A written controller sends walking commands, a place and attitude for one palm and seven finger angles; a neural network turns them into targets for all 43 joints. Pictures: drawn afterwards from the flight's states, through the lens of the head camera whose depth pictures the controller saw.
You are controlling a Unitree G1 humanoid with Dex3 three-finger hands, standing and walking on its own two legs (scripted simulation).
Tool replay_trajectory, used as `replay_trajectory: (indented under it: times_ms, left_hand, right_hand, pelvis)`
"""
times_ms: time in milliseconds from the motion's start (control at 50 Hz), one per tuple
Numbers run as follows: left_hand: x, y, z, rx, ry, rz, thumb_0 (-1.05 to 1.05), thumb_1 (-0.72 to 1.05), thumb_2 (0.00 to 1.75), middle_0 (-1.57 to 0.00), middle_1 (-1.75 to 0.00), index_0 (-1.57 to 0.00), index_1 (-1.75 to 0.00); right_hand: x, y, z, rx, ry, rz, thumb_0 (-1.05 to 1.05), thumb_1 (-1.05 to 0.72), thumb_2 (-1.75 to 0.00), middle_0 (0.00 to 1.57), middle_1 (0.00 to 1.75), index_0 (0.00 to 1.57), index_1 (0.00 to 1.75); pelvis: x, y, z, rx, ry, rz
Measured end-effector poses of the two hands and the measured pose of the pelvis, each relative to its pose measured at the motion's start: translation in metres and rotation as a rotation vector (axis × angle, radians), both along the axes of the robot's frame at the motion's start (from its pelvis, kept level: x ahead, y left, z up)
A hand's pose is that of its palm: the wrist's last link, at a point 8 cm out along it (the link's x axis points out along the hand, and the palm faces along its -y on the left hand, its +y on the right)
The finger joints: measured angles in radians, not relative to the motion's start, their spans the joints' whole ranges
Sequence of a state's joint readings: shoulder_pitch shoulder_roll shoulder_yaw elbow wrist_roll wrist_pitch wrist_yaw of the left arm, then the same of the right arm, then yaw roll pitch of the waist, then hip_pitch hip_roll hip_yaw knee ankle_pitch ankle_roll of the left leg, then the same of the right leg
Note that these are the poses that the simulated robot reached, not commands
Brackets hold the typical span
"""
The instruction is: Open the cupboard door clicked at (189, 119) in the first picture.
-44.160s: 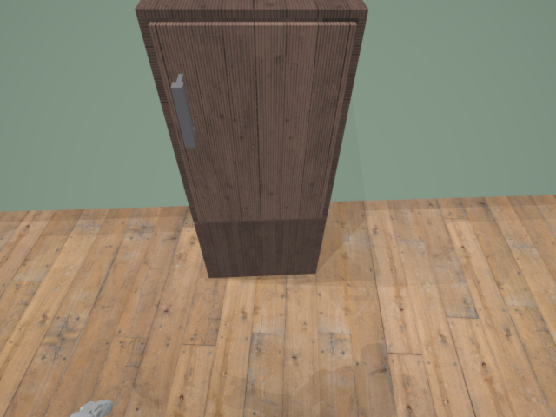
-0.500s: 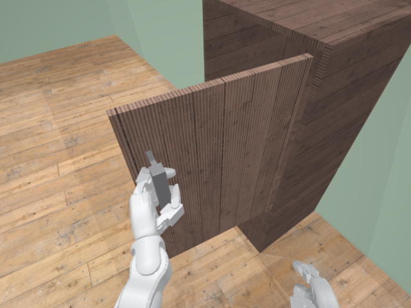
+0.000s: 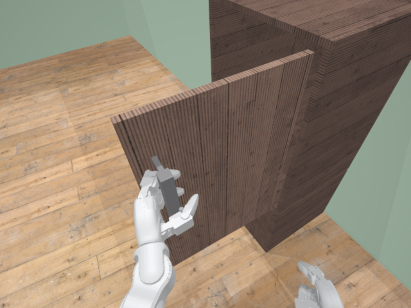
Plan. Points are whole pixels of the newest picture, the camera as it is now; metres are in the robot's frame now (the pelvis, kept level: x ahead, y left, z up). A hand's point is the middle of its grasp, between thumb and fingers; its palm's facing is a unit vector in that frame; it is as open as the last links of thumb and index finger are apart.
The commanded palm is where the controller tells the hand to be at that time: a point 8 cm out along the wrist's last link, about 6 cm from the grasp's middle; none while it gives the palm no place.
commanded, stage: open thumb and fingers to let go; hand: left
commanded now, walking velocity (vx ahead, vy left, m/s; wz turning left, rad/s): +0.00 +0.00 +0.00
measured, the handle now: (166, 191) +0.32 +0.09 +0.08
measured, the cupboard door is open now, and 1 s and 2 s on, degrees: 88 91 88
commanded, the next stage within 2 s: slide the hand sideways off the handle in 0.52 s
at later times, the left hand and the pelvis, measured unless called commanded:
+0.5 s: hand (178, 206) +0.28 +0.07 +0.08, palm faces +0.17 -0.99 +0.01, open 14.7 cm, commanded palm +0.24 +0.11 +0.08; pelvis +0.00 +0.03 +0.00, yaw -1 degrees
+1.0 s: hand (175, 234) +0.23 +0.06 +0.08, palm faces -0.25 -0.97 +0.03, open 16.1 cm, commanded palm +0.22 +0.13 +0.08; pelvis -0.01 +0.04 -0.01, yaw -3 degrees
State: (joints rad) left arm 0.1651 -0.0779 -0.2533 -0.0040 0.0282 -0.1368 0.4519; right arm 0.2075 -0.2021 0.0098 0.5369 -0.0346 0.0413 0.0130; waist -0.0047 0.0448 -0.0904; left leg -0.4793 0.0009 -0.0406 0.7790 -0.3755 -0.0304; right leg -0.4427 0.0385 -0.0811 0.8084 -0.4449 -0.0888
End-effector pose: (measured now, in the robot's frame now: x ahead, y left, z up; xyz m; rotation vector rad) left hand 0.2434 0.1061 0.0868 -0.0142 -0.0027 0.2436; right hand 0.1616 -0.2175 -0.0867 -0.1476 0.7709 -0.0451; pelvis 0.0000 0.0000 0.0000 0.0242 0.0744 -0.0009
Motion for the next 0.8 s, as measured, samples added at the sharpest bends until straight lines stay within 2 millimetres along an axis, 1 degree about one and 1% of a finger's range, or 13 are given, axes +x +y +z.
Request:
replay_trajectory:
  times_ms: [180, 240, 300, 440, 580, 660, 700, 740, 800]
  left_hand:
    - [0.003, 0.004, -0.003, -0.007, 0.0, -0.019, 0.01, -0.17, 0.44, -0.33, -1.23, -0.33, -1.24]
    - [0.006, 0.006, -0.003, -0.01, -0.002, -0.023, 0.01, -0.3, 0.39, -0.31, -1.19, -0.32, -1.2]
    - [0.008, 0.007, -0.003, -0.007, -0.002, -0.031, 0.0, -0.39, 0.35, -0.3, -1.12, -0.31, -1.12]
    - [0.012, 0.007, -0.003, 0.003, -0.002, -0.06, 0.0, -0.47, 0.32, -0.27, -0.86, -0.27, -0.86]
    - [0.008, 0.009, -0.003, 0.005, -0.001, -0.093, -0.01, -0.49, 0.31, -0.34, -0.7, -0.35, -0.67]
    - [0.005, 0.01, -0.004, 0.016, -0.004, -0.119, -0.01, -0.49, 0.31, -0.36, -0.62, -0.37, -0.6]
    - [0.002, 0.014, -0.005, 0.043, -0.02, -0.216, -0.01, -0.49, 0.31, -0.34, -0.57, -0.32, -0.55]
    - [-0.002, 0.018, -0.005, 0.071, -0.035, -0.358, -0.01, -0.49, 0.31, -0.31, -0.51, -0.27, -0.5]
    - [-0.009, 0.019, -0.005, 0.062, -0.037, -0.52, -0.01, -0.49, 0.3, -0.25, -0.43, -0.21, -0.43]
  right_hand:
    - [-0.002, 0.009, 0.002, -0.014, 0.002, -0.001, 0.02, -0.91, -0.9, 0.2, 0.3, 0.19, 0.3]
    - [-0.003, 0.013, 0.002, -0.016, 0.005, -0.005, 0.02, -0.91, -0.9, 0.2, 0.3, 0.2, 0.3]
    - [-0.005, 0.017, 0.002, -0.012, 0.007, -0.009, 0.02, -0.91, -0.9, 0.2, 0.3, 0.2, 0.3]
    - [-0.007, 0.028, 0.002, -0.002, 0.011, -0.017, 0.02, -0.91, -0.9, 0.2, 0.3, 0.2, 0.3]
    - [-0.008, 0.036, 0.002, 0.007, 0.008, -0.018, 0.02, -0.91, -0.9, 0.2, 0.3, 0.2, 0.3]
    - [-0.008, 0.039, 0.003, 0.008, 0.002, -0.011, 0.02, -0.91, -0.9, 0.2, 0.3, 0.2, 0.3]
    - [-0.009, 0.04, 0.003, 0.006, 0.003, -0.007, 0.02, -0.91, -0.9, 0.2, 0.3, 0.2, 0.3]
    - [-0.011, 0.039, 0.003, 0.005, -0.004, -0.01, 0.02, -0.91, -0.9, 0.2, 0.3, 0.2, 0.3]
    - [-0.014, 0.038, 0.004, 0.007, -0.026, -0.025, 0.02, -0.91, -0.9, 0.2, 0.3, 0.2, 0.3]
  pelvis:
    - [-0.004, 0.008, 0.0, -0.009, -0.001, -0.002]
    - [-0.004, 0.012, -0.001, -0.011, 0.002, -0.005]
    - [-0.004, 0.017, -0.001, -0.014, 0.004, -0.009]
    - [-0.003, 0.026, -0.003, -0.021, 0.006, -0.017]
    - [-0.002, 0.033, -0.004, -0.027, 0.003, -0.024]
    - [-0.004, 0.035, -0.005, -0.029, -0.003, -0.021]
    - [-0.006, 0.036, -0.005, -0.026, -0.003, -0.018]
    - [-0.008, 0.038, -0.006, -0.025, -0.001, -0.016]
    - [-0.01, 0.041, -0.006, -0.027, -0.004, -0.017]
